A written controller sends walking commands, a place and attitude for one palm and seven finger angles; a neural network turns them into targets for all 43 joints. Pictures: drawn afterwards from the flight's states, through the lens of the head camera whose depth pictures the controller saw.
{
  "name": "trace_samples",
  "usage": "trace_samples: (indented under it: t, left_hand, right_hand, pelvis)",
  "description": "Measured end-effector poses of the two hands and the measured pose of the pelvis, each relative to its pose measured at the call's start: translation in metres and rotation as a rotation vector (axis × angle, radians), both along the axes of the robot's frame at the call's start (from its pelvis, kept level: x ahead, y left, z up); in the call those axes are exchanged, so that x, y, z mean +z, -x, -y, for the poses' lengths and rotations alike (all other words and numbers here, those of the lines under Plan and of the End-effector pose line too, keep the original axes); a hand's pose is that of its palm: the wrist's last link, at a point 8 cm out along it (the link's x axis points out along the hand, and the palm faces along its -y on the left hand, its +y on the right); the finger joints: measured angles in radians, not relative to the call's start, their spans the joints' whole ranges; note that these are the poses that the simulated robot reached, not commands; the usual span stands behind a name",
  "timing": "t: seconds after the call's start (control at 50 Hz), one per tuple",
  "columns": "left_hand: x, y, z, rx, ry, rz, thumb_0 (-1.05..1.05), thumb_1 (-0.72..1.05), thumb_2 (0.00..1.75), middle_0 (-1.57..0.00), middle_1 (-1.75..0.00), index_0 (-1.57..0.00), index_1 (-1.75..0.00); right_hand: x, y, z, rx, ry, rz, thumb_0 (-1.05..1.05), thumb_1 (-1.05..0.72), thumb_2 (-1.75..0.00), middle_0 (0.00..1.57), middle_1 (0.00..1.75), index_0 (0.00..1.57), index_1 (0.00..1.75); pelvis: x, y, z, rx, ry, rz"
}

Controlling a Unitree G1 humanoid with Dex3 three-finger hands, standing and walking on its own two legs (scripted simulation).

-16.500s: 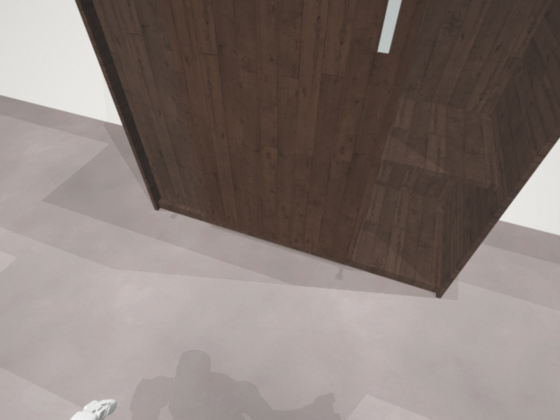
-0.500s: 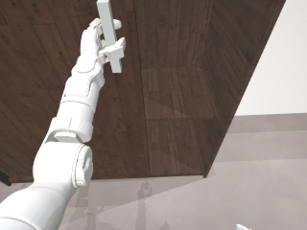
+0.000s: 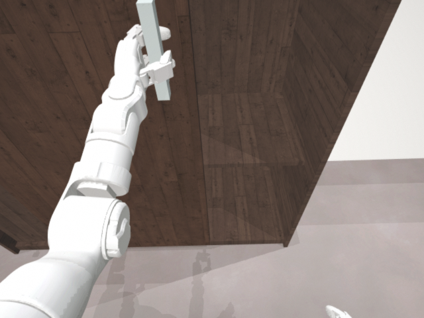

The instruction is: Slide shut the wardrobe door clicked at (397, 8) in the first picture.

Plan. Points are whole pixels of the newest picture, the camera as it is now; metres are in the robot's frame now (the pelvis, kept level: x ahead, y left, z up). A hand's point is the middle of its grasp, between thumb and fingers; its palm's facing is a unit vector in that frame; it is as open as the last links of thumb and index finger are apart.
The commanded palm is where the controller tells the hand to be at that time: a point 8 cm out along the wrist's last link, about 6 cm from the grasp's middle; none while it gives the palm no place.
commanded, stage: grip the handle and tug to test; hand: left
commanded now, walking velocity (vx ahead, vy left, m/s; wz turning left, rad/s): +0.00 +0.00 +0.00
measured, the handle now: (157, 49) +0.53 +0.11 +0.26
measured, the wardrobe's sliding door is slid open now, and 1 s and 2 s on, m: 0.36 0.36 0.36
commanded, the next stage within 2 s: tug the door sideways, standing still in 0.28 s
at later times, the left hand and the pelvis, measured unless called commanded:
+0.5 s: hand (166, 66) +0.47 +0.09 +0.25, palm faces +0.03 -1.00 +0.00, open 6.2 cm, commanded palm +0.45 +0.13 +0.25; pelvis +0.03 +0.00 +0.00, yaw -1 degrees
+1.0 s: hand (169, 66) +0.47 +0.08 +0.25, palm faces +0.12 -0.99 -0.06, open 6.2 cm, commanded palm +0.45 +0.08 +0.25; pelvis +0.00 +0.00 +0.00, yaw +2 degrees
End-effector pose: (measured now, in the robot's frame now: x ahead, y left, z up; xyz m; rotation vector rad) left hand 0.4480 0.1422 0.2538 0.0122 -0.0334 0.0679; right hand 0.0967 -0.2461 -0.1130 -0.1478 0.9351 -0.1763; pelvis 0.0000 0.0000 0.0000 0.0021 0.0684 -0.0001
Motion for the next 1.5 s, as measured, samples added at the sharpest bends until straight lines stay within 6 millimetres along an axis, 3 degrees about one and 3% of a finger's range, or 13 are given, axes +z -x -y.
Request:
trace_samples:
  t: [0.26, 0.48, 0.66, 0.78, 1.12, 1.42, 1.5]
  left_hand:
    - [-0.002, 0.001, 0.000, -0.016, -0.004, 0.023, 0.00, 0.72, 0.77, -0.31, -1.37, -0.27, -1.35]
    - [-0.002, 0.000, -0.002, -0.033, 0.007, 0.025, 0.00, 0.71, 0.77, -0.32, -1.37, -0.28, -1.33]
    - [0.001, -0.001, 0.001, 0.011, 0.003, -0.013, 0.01, 0.68, 0.83, -0.35, -1.37, -0.33, -1.36]
    - [0.001, 0.000, 0.003, 0.037, -0.015, -0.006, 0.00, 0.69, 0.84, -0.34, -1.39, -0.29, -1.39]
    - [0.000, 0.002, 0.006, 0.049, -0.050, 0.001, -0.01, 0.74, 0.81, -0.31, -1.40, -0.21, -1.40]
    - [0.000, 0.002, 0.006, 0.042, -0.050, 0.005, -0.01, 0.74, 0.80, -0.31, -1.39, -0.21, -1.40]
    - [-0.003, -0.002, -0.001, -0.009, -0.098, 0.084, -0.03, 0.69, 0.80, -0.35, -1.39, -0.24, -1.40]
  right_hand:
    - [0.002, -0.004, -0.001, -0.035, -0.018, 0.014, 0.01, -0.91, -0.90, 0.20, 0.30, 0.20, 0.30]
    - [0.007, -0.044, -0.004, -0.005, -0.016, 0.050, 0.01, -0.91, -0.90, 0.20, 0.30, 0.20, 0.30]
    - [0.008, -0.064, -0.009, 0.057, -0.004, 0.059, 0.01, -0.91, -0.90, 0.20, 0.30, 0.20, 0.30]
    - [0.005, -0.053, -0.014, 0.070, -0.018, 0.042, 0.01, -0.91, -0.90, 0.20, 0.30, 0.20, 0.30]
    - [-0.013, 0.009, -0.018, 0.061, -0.029, -0.075, 0.01, -0.91, -0.90, 0.20, 0.30, 0.20, 0.30]
    - [-0.009, 0.010, -0.018, 0.070, -0.020, -0.032, 0.01, -0.91, -0.90, 0.20, 0.30, 0.20, 0.30]
    - [-0.009, 0.007, -0.014, 0.048, -0.011, -0.008, 0.01, -0.91, -0.90, 0.20, 0.30, 0.20, 0.30]
  pelvis:
    - [0.001, -0.009, -0.003, -0.021, -0.002, 0.009]
    - [0.001, -0.025, -0.003, -0.017, -0.004, 0.006]
    - [0.000, -0.021, -0.002, 0.016, 0.000, -0.002]
    - [-0.001, -0.014, -0.001, 0.026, -0.002, -0.003]
    - [-0.003, 0.003, -0.006, 0.044, 0.005, -0.015]
    - [-0.003, 0.008, -0.009, 0.042, 0.007, -0.020]
    - [-0.005, 0.010, -0.010, 0.002, 0.009, -0.010]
